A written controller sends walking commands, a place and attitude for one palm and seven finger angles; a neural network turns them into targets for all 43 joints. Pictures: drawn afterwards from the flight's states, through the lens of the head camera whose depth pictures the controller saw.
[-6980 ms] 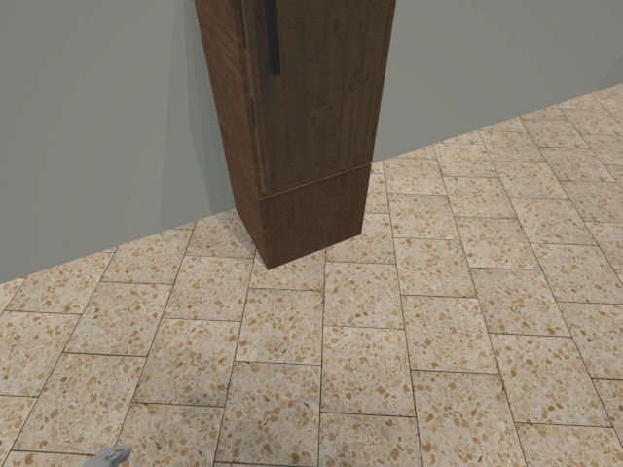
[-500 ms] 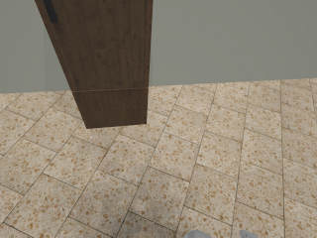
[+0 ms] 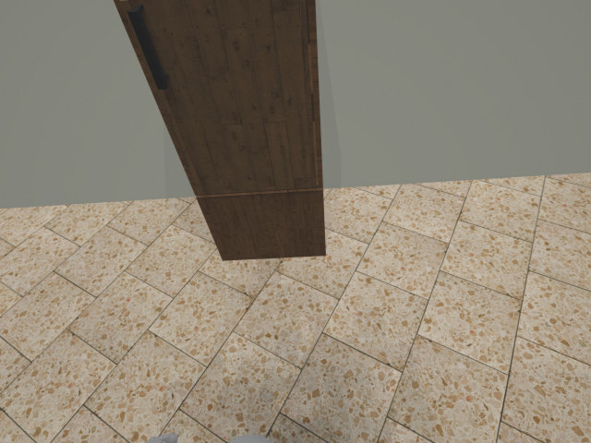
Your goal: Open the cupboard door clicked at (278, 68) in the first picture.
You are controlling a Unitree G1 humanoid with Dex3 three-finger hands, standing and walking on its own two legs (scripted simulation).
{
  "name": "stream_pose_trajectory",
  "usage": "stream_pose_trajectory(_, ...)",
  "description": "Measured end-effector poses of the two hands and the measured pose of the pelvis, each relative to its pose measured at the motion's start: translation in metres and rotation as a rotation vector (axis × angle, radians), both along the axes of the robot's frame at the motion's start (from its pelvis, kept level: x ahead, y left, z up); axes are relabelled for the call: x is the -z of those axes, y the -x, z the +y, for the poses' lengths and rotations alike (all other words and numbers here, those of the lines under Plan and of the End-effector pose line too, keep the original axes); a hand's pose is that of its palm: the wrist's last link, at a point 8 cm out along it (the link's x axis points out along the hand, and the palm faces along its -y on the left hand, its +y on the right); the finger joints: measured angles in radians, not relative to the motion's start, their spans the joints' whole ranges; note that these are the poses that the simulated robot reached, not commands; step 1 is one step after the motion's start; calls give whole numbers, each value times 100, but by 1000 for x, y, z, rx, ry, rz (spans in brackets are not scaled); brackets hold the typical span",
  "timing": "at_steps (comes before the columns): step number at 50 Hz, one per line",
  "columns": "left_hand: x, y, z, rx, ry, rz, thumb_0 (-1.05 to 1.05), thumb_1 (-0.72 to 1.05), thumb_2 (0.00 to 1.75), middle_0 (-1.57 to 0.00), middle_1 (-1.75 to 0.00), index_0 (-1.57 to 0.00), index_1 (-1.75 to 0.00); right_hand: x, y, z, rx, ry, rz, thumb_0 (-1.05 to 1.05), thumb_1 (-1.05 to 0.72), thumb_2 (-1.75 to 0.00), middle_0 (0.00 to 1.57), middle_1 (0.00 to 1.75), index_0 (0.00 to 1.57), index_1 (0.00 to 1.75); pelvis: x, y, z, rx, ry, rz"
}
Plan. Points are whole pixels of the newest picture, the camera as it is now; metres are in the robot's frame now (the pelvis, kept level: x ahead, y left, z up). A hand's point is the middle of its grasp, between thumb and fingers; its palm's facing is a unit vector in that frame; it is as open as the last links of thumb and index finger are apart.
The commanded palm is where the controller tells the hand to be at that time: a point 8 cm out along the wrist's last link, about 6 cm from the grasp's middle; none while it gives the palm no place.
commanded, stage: take the last steps up to it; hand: left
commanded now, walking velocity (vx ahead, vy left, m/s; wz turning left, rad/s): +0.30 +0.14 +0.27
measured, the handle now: (151, 48) +0.90 +0.36 +0.15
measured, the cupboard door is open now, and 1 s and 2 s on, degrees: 0 0 0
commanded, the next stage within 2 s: come to a stop and stand still in 1.18 s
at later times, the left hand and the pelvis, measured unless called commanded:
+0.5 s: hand out of the picture -0.11 +0.25 -0.18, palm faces +0.25 -0.95 -0.20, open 7.4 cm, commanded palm none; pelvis +0.04 +0.09 -0.01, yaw +7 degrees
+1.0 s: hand (160, 341) +0.33 +0.29 -0.17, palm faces +0.04 -0.98 -0.19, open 7.4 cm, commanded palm none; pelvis +0.21 +0.11 -0.02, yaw +5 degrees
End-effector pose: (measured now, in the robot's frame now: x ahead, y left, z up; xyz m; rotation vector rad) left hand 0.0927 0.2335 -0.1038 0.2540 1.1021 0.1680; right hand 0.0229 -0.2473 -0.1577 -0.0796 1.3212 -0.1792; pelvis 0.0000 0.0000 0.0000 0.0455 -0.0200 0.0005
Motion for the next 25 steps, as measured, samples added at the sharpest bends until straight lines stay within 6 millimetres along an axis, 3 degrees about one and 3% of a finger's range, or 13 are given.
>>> stream_pose_trajectory(7, 4, 60, 1, -119, 18, 78, 0, 91, 90, -20, -30, -20, -30, -8, -8, -8, -88, 12, 32, 0, -91, -90, 20, 30, 20, 30, -6, 2, -4, -56, -2, 2)
stream_pose_trajectory(12, 9, 117, 10, -220, 37, 175, 0, 91, 90, -20, -30, -20, -30, -16, -37, 4, -169, 20, 18, 1, -91, -90, 20, 30, 20, 30, -9, -3, 7, -89, 4, 9)
stream_pose_trajectory(16, 14, 165, 19, -294, 65, 287, 0, 91, 90, -20, -30, -20, -29, -24, -77, 29, -234, 25, -41, 1, -91, -90, 20, 30, 20, 30, -10, -9, 24, -108, 13, 14)
stream_pose_trajectory(20, 21, 200, 31, -353, 105, 398, 0, 91, 90, -20, -30, -20, -29, -34, -123, 67, -297, 28, -127, 1, -91, -90, 20, 30, 20, 30, -7, -19, 48, -117, 27, 18)
stream_pose_trajectory(23, 34, 213, 47, -378, 142, 465, 0, 91, 90, -20, -30, -20, -29, -35, -152, 100, -326, 39, -206, 1, -91, -90, 20, 30, 20, 30, 3, -31, 73, -119, 54, 16)
stream_pose_trajectory(25, 43, 210, 59, -371, 158, 501, 0, 91, 90, -20, -30, -20, -29, -33, -160, 119, -316, 46, -243, 0, -91, -90, 20, 30, 20, 30, 9, -38, 87, -119, 54, 8)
